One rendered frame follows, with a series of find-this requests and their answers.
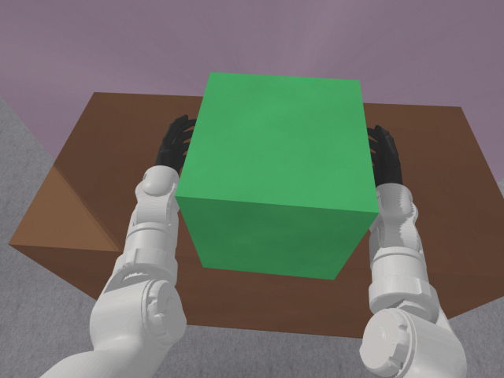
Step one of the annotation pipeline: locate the carton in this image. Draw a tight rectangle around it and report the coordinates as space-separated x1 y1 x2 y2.
175 72 380 280

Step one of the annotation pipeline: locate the left robot hand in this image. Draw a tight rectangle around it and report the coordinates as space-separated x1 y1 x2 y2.
154 114 197 175

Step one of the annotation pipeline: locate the pedestal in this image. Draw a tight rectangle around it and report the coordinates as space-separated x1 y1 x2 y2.
8 92 504 339

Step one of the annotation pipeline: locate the left robot forearm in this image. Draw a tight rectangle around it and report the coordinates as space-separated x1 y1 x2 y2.
90 165 180 345

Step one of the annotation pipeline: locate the right robot hand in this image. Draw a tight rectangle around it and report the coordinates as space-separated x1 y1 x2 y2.
367 125 403 187

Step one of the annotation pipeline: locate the right robot upper arm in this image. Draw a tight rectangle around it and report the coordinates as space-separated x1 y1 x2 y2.
359 308 467 378

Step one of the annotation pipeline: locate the left robot upper arm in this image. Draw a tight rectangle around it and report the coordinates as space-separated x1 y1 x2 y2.
40 279 187 378

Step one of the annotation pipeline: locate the right robot forearm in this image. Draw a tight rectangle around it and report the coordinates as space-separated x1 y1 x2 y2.
369 183 467 363

